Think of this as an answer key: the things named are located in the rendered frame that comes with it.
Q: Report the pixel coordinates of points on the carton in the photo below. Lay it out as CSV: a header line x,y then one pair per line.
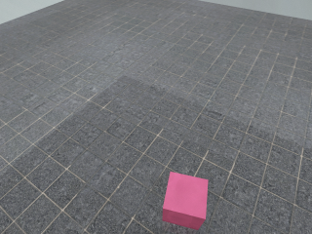
x,y
185,201

